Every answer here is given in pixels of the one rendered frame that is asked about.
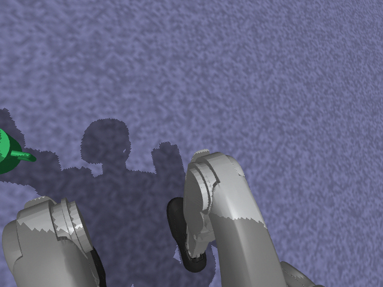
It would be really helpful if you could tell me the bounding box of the right robot hand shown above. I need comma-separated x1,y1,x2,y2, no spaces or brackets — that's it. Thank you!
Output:
280,261,316,287

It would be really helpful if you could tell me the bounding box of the right robot foot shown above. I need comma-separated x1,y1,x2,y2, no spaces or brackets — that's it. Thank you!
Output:
166,197,206,273

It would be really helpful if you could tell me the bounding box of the mug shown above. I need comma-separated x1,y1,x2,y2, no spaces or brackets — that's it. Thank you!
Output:
0,128,37,174

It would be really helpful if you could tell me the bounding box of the left robot foot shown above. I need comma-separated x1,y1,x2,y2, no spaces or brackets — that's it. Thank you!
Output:
90,247,107,287

